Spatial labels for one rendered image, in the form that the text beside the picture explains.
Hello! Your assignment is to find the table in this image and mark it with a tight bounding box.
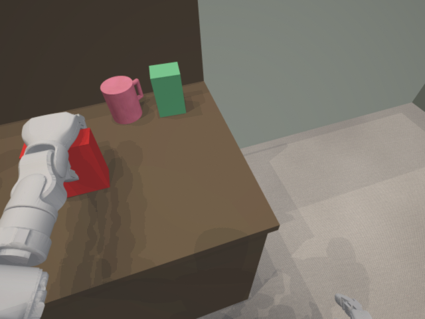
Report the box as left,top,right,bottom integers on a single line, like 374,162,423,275
0,0,280,319

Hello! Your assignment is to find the robot left hand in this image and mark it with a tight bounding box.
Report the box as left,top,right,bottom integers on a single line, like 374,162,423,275
22,112,87,182

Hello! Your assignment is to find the left robot forearm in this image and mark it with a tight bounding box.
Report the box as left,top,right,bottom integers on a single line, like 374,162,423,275
0,140,69,267

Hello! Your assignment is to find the sponge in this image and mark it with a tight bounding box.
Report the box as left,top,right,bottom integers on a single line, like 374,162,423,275
19,128,110,197

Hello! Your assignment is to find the robot left upper arm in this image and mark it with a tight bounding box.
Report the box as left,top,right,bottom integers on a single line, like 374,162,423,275
0,265,49,319

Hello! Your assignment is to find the robot right hand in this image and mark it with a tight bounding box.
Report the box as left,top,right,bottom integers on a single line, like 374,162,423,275
335,294,372,319

